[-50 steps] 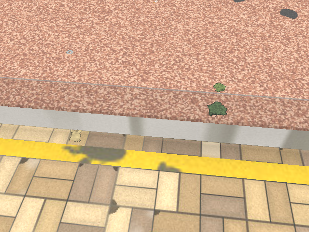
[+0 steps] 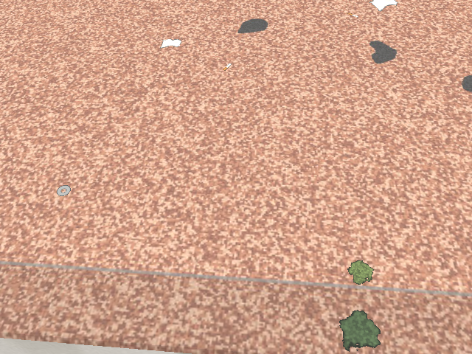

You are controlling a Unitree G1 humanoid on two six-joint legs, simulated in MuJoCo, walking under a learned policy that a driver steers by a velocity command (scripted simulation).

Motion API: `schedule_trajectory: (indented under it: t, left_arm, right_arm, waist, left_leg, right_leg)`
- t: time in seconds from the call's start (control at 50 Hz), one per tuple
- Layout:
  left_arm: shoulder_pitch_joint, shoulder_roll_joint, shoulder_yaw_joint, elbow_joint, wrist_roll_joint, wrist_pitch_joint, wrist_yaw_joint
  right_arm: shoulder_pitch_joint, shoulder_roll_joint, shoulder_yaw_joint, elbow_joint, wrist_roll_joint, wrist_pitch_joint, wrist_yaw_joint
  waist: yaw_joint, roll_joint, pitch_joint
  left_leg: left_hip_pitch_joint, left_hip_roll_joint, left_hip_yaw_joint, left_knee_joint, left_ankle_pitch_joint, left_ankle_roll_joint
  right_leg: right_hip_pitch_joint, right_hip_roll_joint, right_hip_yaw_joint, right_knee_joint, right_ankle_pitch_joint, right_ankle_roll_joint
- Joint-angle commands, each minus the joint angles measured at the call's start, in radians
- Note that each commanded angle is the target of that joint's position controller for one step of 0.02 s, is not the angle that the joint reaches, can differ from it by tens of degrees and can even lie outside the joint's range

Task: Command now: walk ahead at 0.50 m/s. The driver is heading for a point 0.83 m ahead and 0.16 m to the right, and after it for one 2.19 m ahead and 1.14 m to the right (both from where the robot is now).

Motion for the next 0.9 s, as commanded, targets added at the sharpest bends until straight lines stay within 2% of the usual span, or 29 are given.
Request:
schedule_trajectory:
  t: [0.02,0.08,0.16,0.2,0.24,0.28,0.3,0.32,0.34,0.36,0.38,0.4,0.42,0.46,0.5,0.54,0.6,0.66,0.7,0.72,0.74,0.76,0.78,0.8,0.82,0.84,0.86,0.88,0.9]
  left_arm:
    - [0.095,0.073,0.003,0.002,-0.008,-0.025,0.008]
    - [0.129,0.092,0.002,0.006,-0.005,-0.024,0.009]
    - [0.181,0.091,-0.005,0.015,-0.004,-0.022,0.01]
    - [0.242,0.074,-0.007,0.035,0.005,-0.017,0.014]
    - [0.246,0.08,-0.006,0.034,0.011,-0.011,0.017]
    - [0.185,0.102,-0.001,0.008,0.017,-0.007,0.02]
    - [0.143,0.108,0.002,-0.002,-0.001,-0.005,0.016]
    - [0.097,0.12,0.009,-0.022,-0.028,-0.007,0.011]
    - [0.063,0.065,-0.003,-0.068,-0.045,-0.014,0.006]
    - [0.225,-0.048,-0.019,-0.062,-0.041,-0.002,0.015]
    - [0.238,-0.01,-0.007,-0.041,-0.016,0.025,0.021]
    - [0.148,0.008,0.0,-0.057,0.011,0.035,0.014]
    - [0.103,0.002,0.008,-0.08,0.019,0.04,0.005]
    - [0.072,-0.037,0.006,-0.111,0.023,0.06,-0.014]
    - [0.001,-0.084,-0.008,-0.163,0.016,0.076,-0.012]
    - [-0.152,-0.148,-0.037,-0.263,0.0,0.091,0.02]
    - [-0.274,-0.142,-0.061,-0.386,0.004,0.096,0.058]
    - [-0.392,-0.135,-0.086,-0.489,0.012,0.094,0.047]
    - [-0.437,-0.139,-0.099,-0.558,0.015,0.106,0.033]
    - [-0.397,-0.136,-0.11,-0.563,0.017,0.112,0.012]
    - [-0.408,-0.125,-0.11,-0.562,0.006,0.113,0.0]
    - [-0.4,-0.11,-0.104,-0.536,-0.002,0.109,-0.007]
    - [-0.337,-0.087,-0.093,-0.517,-0.002,0.115,-0.004]
    - [-0.205,-0.068,-0.08,-0.485,-0.002,0.121,-0.007]
    - [-0.061,-0.014,-0.063,-0.457,0.001,0.116,-0.013]
    - [0.044,0.054,-0.035,-0.435,-0.003,0.107,-0.021]
    - [0.025,0.179,0.011,-0.411,-0.02,0.103,-0.01]
    - [-0.053,0.272,0.065,-0.419,-0.015,0.118,-0.005]
    - [-0.124,0.247,0.06,-0.404,0.0,0.108,-0.013]
  right_arm:
    - [0.088,-0.02,-0.007,-0.013,-0.014,0.018,0.013]
    - [-0.048,-0.028,-0.005,-0.058,-0.015,0.026,0.02]
    - [-0.196,-0.009,0.011,-0.106,0.001,0.025,0.013]
    - [-0.178,0.005,0.02,-0.096,0.009,0.028,0.0]
    - [-0.21,-0.006,0.019,-0.115,0.006,0.022,-0.008]
    - [-0.093,-0.016,0.01,-0.092,0.009,0.013,-0.025]
    - [0.032,-0.021,0.004,-0.058,0.009,-0.002,-0.031]
    - [0.168,-0.045,-0.01,-0.017,0.003,-0.018,-0.038]
    - [0.29,-0.174,-0.043,0.002,-0.024,-0.029,-0.047]
    - [0.261,-0.261,-0.062,-0.004,-0.025,-0.018,-0.035]
    - [0.205,-0.204,-0.062,-0.012,0.003,0.003,-0.028]
    - [0.11,-0.084,-0.033,-0.032,0.012,0.009,-0.019]
    - [0.063,-0.033,-0.017,-0.029,0.013,0.01,-0.013]
    - [0.106,0.019,0.002,0.01,0.01,-0.004,-0.026]
    - [0.165,0.012,0.005,0.041,-0.002,-0.017,-0.028]
    - [0.241,-0.024,0.005,0.058,-0.018,-0.035,-0.016]
    - [0.255,-0.017,0.026,0.082,-0.014,-0.05,-0.001]
    - [0.271,-0.04,0.038,0.087,-0.006,-0.047,-0.007]
    - [0.322,-0.04,0.043,0.112,0.011,-0.032,-0.029]
    - [0.296,-0.077,0.034,0.092,0.025,-0.021,-0.05]
    - [0.294,-0.071,0.034,0.084,0.041,-0.012,-0.057]
    - [0.286,-0.081,0.041,0.04,0.065,-0.01,-0.064]
    - [0.313,-0.16,0.021,0.016,0.065,-0.011,-0.071]
    - [0.297,-0.246,-0.008,-0.009,0.054,0.0,-0.073]
    - [0.257,-0.289,-0.031,-0.047,0.055,0.009,-0.054]
    - [0.21,-0.284,-0.042,-0.101,0.059,0.0,-0.026]
    - [0.156,-0.192,-0.032,-0.211,0.043,-0.022,0.016]
    - [0.094,-0.156,-0.047,-0.271,-0.002,-0.045,0.055]
    - [0.108,-0.06,-0.033,-0.315,-0.012,-0.044,0.051]
  waist:
    - [-0.029,-0.079,-0.032]
    - [-0.011,-0.084,-0.005]
    - [0.024,-0.098,0.016]
    - [0.033,-0.133,-0.008]
    - [0.035,-0.114,0.023]
    - [-0.032,-0.115,-0.031]
    - [-0.096,-0.084,-0.09]
    - [-0.159,-0.057,-0.146]
    - [-0.181,0.064,-0.2]
    - [-0.046,0.178,-0.23]
    - [-0.043,0.076,-0.219]
    - [-0.029,0.012,-0.063]
    - [-0.008,0.052,0.023]
    - [0.026,0.066,0.069]
    - [0.022,0.031,0.062]
    - [-0.007,0.075,0.05]
    - [0.031,0.049,0.094]
    - [0.039,-0.033,0.109]
    - [0.035,0.029,0.077]
    - [0.054,0.049,0.023]
    - [0.037,0.036,0.011]
    - [0.037,-0.036,-0.061]
    - [0.066,0.015,-0.157]
    - [0.125,0.14,-0.286]
    - [0.165,0.237,-0.383]
    - [0.214,0.271,-0.466]
    - [0.167,0.007,-0.452]
    - [0.131,-0.125,-0.446]
    - [0.05,-0.065,-0.386]
  left_leg:
    - [-0.095,0.046,-0.006,-0.015,0.054,-0.025]
    - [-0.168,0.059,0.021,-0.119,0.143,-0.053]
    - [-0.136,0.032,0.062,-0.351,0.216,-0.069]
    - [-0.078,0.009,0.086,-0.362,0.186,-0.062]
    - [-0.07,-0.003,0.082,-0.411,0.148,-0.048]
    - [0.035,-0.043,0.083,-0.442,0.064,-0.015]
    - [0.159,-0.06,0.08,-0.55,0.115,0.003]
    - [0.35,-0.041,0.069,-0.688,0.241,0.011]
    - [0.547,0.197,-0.188,-0.793,0.31,0.04]
    - [0.658,0.413,-0.452,-0.779,0.618,0.118]
    - [0.55,0.433,-0.51,-0.83,0.123,0.192]
    - [0.41,0.364,-0.43,-0.912,-0.271,0.162]
    - [0.322,0.312,-0.355,-0.954,-0.37,0.113]
    - [0.222,0.243,-0.197,-0.946,-0.263,0.055]
    - [0.195,0.252,-0.123,-0.926,-0.123,0.064]
    - [0.259,0.32,-0.134,-0.95,-0.053,0.101]
    - [0.257,0.306,-0.041,-0.994,-0.119,0.051]
    - [0.227,0.216,0.098,-1.036,-0.103,0.005]
    - [0.284,0.195,0.126,-1.072,0.111,0.024]
    - [0.285,0.202,0.179,-1.146,0.276,0.059]
    - [0.283,0.18,0.22,-1.185,0.431,0.082]
    - [0.295,0.192,0.269,-1.114,0.979,0.091]
    - [0.399,0.235,0.269,-0.953,1.534,0.086]
    - [0.549,0.264,0.268,-0.746,1.823,0.083]
    - [0.633,0.289,0.253,-0.505,1.926,0.077]
    - [0.527,0.275,0.238,-0.225,1.709,0.038]
    - [0.084,0.104,0.187,0.16,0.892,-0.031]
    - [-0.196,-0.076,-0.014,0.582,0.163,-0.073]
    - [-0.338,-0.025,-0.147,0.811,0.201,-0.054]
  right_leg:
    - [0.087,-0.267,0.23,-0.207,0.275,-0.105]
    - [0.09,-0.243,0.18,-0.227,0.299,-0.097]
    - [0.11,-0.221,0.126,-0.21,0.414,-0.074]
    - [0.126,-0.23,0.138,-0.171,0.389,-0.096]
    - [0.137,-0.254,0.18,-0.131,0.42,-0.114]
    - [0.166,-0.281,0.231,0.011,0.696,-0.129]
    - [0.172,-0.243,0.206,0.16,0.807,-0.118]
    - [0.089,-0.18,0.172,0.348,0.74,-0.087]
    - [-0.125,-0.085,0.129,0.642,0.317,-0.032]
    - [-0.356,0.022,0.11,0.907,-0.334,-0.007]
    - [-0.429,-0.034,0.142,1.073,-0.311,-0.01]
    - [-0.52,-0.081,0.135,1.138,-0.242,-0.012]
    - [-0.581,-0.092,0.112,1.198,-0.212,-0.016]
    - [-0.64,-0.115,0.127,1.293,-0.124,-0.008]
    - [-0.759,-0.088,0.121,1.472,-0.111,-0.003]
    - [-1.017,-0.054,0.113,1.844,-0.223,-0.026]
    - [-1.193,-0.06,0.164,1.911,-0.284,-0.053]
    - [-1.177,-0.073,0.084,1.627,-0.295,-0.037]
    - [-1.131,-0.098,0.024,1.495,-0.303,-0.035]
    - [-0.968,-0.143,-0.019,1.306,-0.292,-0.041]
    - [-0.812,-0.132,-0.079,1.137,-0.296,-0.046]
    - [-0.588,-0.063,-0.185,1.019,-0.312,-0.062]
    - [-0.483,0.003,-0.231,0.979,-0.336,-0.068]
    - [-0.419,0.048,-0.2,0.909,-0.377,-0.088]
    - [-0.322,0.088,-0.12,0.817,-0.442,-0.128]
    - [-0.113,0.06,0.094,0.664,-0.408,-0.169]
    - [0.084,-0.116,0.666,0.307,-0.701,-0.225]
    - [0.143,-0.243,1.2,-0.044,-0.682,-0.252]
    - [0.102,-0.306,1.151,-0.08,-0.574,-0.195]
Keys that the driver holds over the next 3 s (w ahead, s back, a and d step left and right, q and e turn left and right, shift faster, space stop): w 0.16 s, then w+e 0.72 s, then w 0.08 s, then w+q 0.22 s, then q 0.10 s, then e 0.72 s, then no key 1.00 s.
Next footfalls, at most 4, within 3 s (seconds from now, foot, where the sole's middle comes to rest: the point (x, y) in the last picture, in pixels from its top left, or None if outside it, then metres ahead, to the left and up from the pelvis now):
0.34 left None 0.28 0.11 -0.78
0.82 right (312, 306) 0.54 -0.15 -0.62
1.36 left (313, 203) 0.87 -0.19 -0.62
1.90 right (377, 227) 0.78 -0.36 -0.62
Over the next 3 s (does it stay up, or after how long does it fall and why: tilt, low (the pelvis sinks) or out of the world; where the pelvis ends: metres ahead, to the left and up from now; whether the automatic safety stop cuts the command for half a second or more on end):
stays up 0.81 -0.24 0.16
